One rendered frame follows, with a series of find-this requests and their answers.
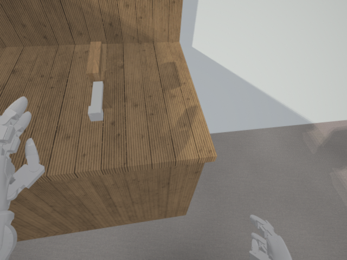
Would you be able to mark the counter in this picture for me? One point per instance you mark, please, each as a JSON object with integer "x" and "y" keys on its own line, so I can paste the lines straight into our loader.
{"x": 144, "y": 160}

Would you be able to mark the left robot hand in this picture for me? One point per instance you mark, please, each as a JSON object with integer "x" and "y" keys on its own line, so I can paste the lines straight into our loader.
{"x": 13, "y": 122}

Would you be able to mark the right robot hand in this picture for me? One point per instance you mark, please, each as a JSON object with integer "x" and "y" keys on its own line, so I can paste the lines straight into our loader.
{"x": 273, "y": 248}

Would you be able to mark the tap lever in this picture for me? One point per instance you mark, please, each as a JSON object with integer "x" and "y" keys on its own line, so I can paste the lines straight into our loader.
{"x": 95, "y": 111}

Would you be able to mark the robot left forearm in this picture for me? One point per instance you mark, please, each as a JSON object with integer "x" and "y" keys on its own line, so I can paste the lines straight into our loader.
{"x": 8, "y": 234}

